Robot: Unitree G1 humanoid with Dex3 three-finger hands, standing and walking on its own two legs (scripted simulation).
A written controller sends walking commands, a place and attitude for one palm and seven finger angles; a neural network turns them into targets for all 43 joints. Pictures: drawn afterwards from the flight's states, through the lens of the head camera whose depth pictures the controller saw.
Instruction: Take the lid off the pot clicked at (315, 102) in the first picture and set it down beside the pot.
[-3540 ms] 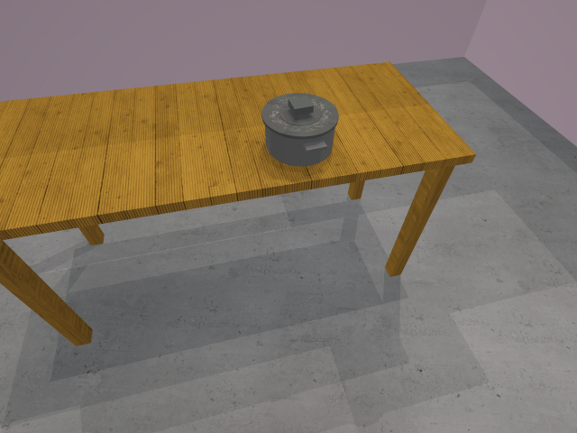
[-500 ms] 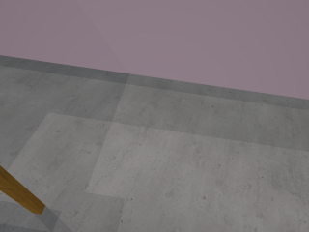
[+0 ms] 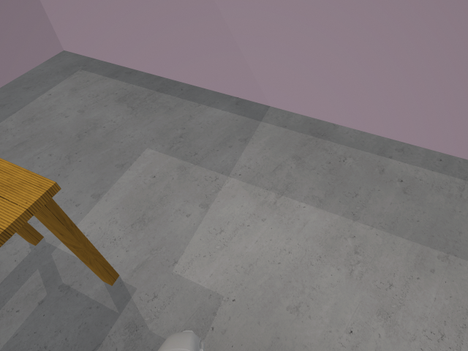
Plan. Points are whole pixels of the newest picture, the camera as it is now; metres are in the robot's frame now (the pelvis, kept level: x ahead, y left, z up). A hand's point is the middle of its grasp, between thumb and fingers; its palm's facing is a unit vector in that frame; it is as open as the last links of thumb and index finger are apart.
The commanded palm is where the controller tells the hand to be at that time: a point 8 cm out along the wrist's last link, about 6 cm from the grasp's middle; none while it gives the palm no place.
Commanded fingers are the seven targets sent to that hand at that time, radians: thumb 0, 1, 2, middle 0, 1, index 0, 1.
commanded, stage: turn to face it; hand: left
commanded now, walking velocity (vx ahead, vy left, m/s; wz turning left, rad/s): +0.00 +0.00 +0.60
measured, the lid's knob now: out of the picture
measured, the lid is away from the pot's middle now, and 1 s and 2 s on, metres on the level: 0.00 0.00 0.00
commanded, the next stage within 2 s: take the last steps up to it in 1.76 s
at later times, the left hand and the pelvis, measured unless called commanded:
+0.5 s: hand out of the picture +0.03 +0.26 -0.16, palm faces +0.33 -0.90 -0.28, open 7.4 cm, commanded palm none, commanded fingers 0.00 0.90 0.90 -0.20 -0.30 -0.20 -0.30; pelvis +0.01 +0.02 +0.00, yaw +18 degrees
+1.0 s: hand out of the picture -0.09 +0.24 -0.19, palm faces +0.61 -0.75 -0.24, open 7.4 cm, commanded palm none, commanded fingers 0.00 0.90 0.90 -0.20 -0.30 -0.20 -0.30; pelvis +0.00 +0.04 -0.02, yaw +36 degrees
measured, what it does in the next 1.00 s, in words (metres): steps on the spot, turning left: left foot, then right foot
